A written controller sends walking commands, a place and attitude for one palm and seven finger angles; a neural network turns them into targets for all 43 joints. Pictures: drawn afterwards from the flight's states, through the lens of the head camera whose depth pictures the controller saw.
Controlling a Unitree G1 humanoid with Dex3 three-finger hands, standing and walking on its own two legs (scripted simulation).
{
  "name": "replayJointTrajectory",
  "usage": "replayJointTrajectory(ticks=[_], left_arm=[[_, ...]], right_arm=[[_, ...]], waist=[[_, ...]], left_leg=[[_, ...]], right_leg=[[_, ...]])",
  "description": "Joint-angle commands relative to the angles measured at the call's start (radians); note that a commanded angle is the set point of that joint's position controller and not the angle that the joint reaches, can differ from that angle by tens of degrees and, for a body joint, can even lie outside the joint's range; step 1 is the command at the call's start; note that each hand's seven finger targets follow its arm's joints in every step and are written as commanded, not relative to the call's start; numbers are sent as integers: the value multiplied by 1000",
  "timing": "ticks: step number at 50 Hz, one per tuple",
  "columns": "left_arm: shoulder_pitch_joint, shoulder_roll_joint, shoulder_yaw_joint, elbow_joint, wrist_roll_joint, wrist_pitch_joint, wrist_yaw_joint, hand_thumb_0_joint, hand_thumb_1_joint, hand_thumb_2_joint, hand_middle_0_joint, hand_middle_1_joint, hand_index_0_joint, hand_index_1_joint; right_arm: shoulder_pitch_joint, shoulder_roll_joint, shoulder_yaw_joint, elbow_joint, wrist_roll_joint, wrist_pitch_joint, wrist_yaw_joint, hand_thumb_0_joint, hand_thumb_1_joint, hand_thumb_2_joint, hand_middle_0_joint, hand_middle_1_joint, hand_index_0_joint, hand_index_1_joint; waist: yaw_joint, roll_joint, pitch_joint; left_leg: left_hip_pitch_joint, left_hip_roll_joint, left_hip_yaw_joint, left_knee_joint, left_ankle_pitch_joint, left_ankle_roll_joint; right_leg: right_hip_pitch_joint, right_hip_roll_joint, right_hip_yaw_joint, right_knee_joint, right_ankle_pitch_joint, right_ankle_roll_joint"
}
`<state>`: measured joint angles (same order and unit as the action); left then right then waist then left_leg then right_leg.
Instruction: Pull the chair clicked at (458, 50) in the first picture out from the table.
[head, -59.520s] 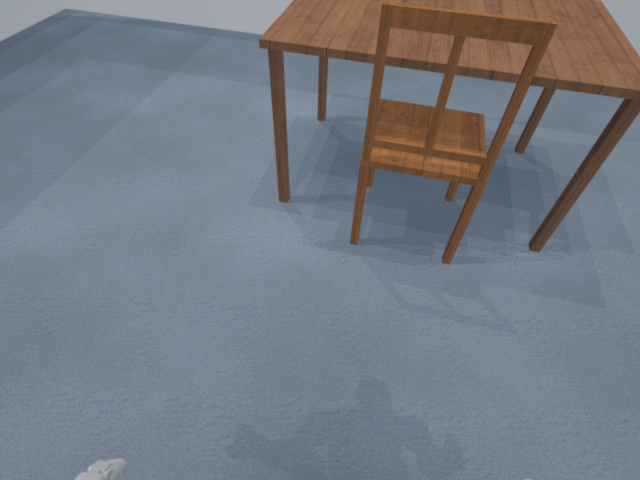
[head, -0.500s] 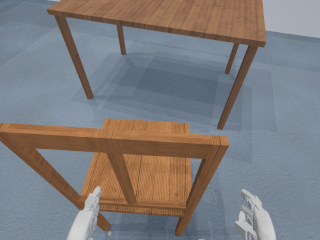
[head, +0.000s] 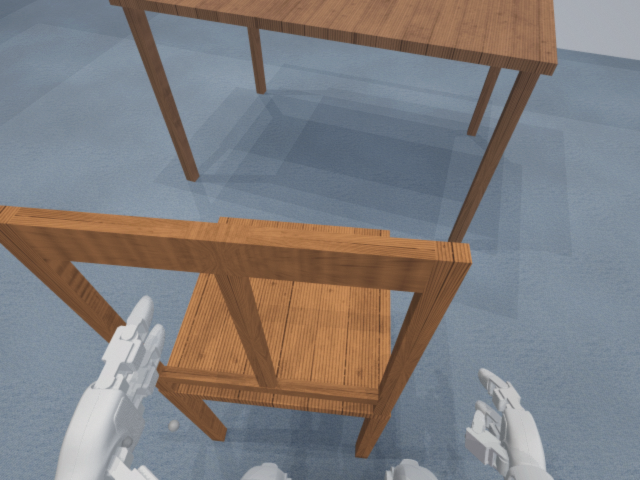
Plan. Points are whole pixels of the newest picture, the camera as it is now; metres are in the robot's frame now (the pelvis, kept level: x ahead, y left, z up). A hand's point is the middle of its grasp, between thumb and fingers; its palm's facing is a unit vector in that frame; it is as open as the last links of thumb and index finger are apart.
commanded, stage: draw the hand back to the body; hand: left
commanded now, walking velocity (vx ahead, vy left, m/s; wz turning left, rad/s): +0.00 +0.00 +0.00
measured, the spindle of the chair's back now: (253, 340) +0.29 +0.11 +0.00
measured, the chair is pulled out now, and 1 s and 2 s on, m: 0.66 0.66 0.66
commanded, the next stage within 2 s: step back with the hand held close in 1.20 s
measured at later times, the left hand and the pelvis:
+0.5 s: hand (50, 361) +0.19 +0.23 +0.17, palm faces +0.36 -0.84 -0.40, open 13.9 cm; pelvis +0.02 +0.00 +0.07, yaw +0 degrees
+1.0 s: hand out of the picture +0.23 +0.26 +0.24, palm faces +0.49 -0.76 -0.42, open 7.8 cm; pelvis +0.03 -0.01 +0.08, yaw -1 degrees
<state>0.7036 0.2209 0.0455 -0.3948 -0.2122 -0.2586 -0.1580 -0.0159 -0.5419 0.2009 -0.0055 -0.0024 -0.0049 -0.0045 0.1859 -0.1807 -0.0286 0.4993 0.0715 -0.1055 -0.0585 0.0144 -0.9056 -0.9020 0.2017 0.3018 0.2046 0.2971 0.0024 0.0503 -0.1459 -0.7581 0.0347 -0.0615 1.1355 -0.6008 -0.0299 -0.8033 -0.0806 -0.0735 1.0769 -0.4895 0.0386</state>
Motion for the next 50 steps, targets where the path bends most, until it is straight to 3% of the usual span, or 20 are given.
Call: replayJointTrajectory(ticks=[1,4,6,7,8,10,12,14,19,20,27,28,30,35,37,41,45,48,49,50], left_arm=[[20,108,125,-295,-54,-38,17,0,-550,200,0,0,0,0],[-1,127,160,-248,-63,-34,7,0,-441,252,-15,-23,-15,-23],[-4,127,167,-224,-73,-21,-15,0,-369,287,-25,-37,-25,-37],[55,301,247,-205,97,82,151,0,-332,305,-30,-45,-30,-45],[55,176,159,-276,117,126,210,0,-296,322,-35,-53,-35,-53],[57,150,129,-258,148,181,274,0,-224,357,-45,-68,-45,-68],[-1,180,138,-282,159,201,308,0,-151,393,-55,-82,-55,-82],[-43,224,182,-281,165,211,334,0,-79,428,-65,-97,-65,-97],[-122,232,208,-247,174,208,352,0,102,515,-90,-135,-90,-135],[-136,226,210,-240,174,202,353,0,139,533,-95,-142,-95,-142],[-157,247,285,-241,173,179,352,0,393,655,-130,-195,-130,-195],[-162,252,302,-232,170,179,352,0,429,673,-135,-202,-135,-202],[-197,266,325,-246,168,174,349,0,501,707,-145,-218,-145,-218],[-250,299,385,-268,162,162,351,0,682,795,-170,-255,-170,-255],[-251,303,406,-260,159,161,352,0,755,830,-180,-270,-180,-270],[-299,332,459,-242,152,155,353,0,900,900,-200,-300,-200,-300],[-260,256,395,-179,149,162,334,0,900,900,-200,-300,-200,-300],[-261,294,422,-212,150,154,334,0,900,900,-200,-300,-200,-300],[-288,323,445,-229,149,156,335,0,900,900,-200,-300,-200,-300],[-288,321,438,-248,153,150,338,0,900,900,-200,-300,-200,-300]], right_arm=[[-72,-114,-39,-186,8,-68,-38,0,-900,-900,200,300,200,300],[-68,-120,-37,-159,9,-89,-47,0,-900,-900,200,300,200,300],[-68,-124,-32,-150,11,-105,-49,0,-900,-900,200,300,200,300],[-57,-112,-24,-158,-13,-67,-71,0,-900,-900,200,300,200,300],[-52,-98,-5,-182,-19,-62,-73,0,-900,-900,200,300,200,300],[-66,-96,3,-155,-21,-48,-75,0,-900,-900,200,300,200,300],[-75,-111,8,-145,-28,-42,-79,0,-900,-900,200,300,200,300],[-84,-116,11,-127,-32,-50,-84,0,-900,-900,200,300,200,300],[-105,-124,19,-84,-36,-75,-78,0,-900,-900,200,300,200,300],[-103,-125,20,-77,-38,-79,-76,0,-900,-900,200,300,200,300],[-124,-125,12,-38,-48,-93,-56,0,-900,-900,200,300,200,300],[-125,-125,11,-33,-49,-90,-53,0,-900,-900,200,300,200,300],[-126,-126,11,-29,-49,-89,-50,0,-900,-900,200,300,200,300],[-129,-127,5,-18,-50,-88,-45,0,-900,-900,200,300,200,300],[-127,-130,2,-15,-50,-84,-42,0,-900,-900,200,300,200,300],[-130,-134,-3,-3,-50,-78,-39,0,-900,-900,200,300,200,300],[-139,-134,-8,-5,-46,-60,-29,0,-900,-900,200,300,200,300],[-140,-141,-17,-12,-47,-54,-29,0,-900,-900,200,300,200,300],[-145,-149,-17,-12,-45,-56,-30,0,-900,-900,200,300,200,300],[-142,-136,-12,-13,-49,-61,-33,0,-900,-900,200,300,200,300]], waist=[[-10,-29,-138],[-16,-60,-111],[-18,-41,-100],[72,18,-129],[33,32,-67],[30,36,-13],[28,22,0],[32,10,16],[35,34,93],[33,10,100],[51,15,84],[51,-11,85],[51,29,84],[54,46,79],[56,9,60],[57,15,64],[54,-25,105],[58,-39,54],[53,9,26],[61,11,61]], left_leg=[[87,-35,30,-247,324,39],[114,-29,23,-271,325,39],[141,-30,26,-290,320,37],[178,8,32,-363,344,24],[197,1,35,-388,339,22],[249,7,36,-414,368,23],[296,10,32,-456,369,25],[330,9,31,-493,384,25],[418,11,28,-587,396,23],[438,12,31,-601,397,25],[526,16,45,-668,524,26],[531,19,44,-676,536,26],[550,16,48,-687,555,25],[592,17,55,-705,601,25],[610,19,56,-706,645,27],[622,19,63,-713,664,28],[611,22,69,-724,657,32],[630,20,72,-721,657,37],[636,17,71,-725,627,34],[625,15,70,-722,648,36]], right_leg=[[250,45,-24,-224,204,-40],[268,47,-22,-265,201,-39],[281,43,-19,-289,202,-36],[396,13,17,-331,219,-68],[405,6,-4,-356,233,-64],[424,10,-18,-384,258,-65],[461,11,-23,-420,264,-63],[512,10,-23,-463,285,-64],[560,12,-20,-543,291,-65],[567,12,-20,-554,294,-62],[664,13,-12,-593,434,-61],[674,14,-13,-598,445,-60],[689,14,-6,-611,463,-61],[714,16,-1,-629,510,-60],[729,19,-5,-624,547,-57],[743,17,-3,-635,575,-56],[729,17,-5,-651,567,-52],[746,17,-3,-644,578,-47],[758,13,4,-646,544,-47],[748,16,4,-649,571,-52]])
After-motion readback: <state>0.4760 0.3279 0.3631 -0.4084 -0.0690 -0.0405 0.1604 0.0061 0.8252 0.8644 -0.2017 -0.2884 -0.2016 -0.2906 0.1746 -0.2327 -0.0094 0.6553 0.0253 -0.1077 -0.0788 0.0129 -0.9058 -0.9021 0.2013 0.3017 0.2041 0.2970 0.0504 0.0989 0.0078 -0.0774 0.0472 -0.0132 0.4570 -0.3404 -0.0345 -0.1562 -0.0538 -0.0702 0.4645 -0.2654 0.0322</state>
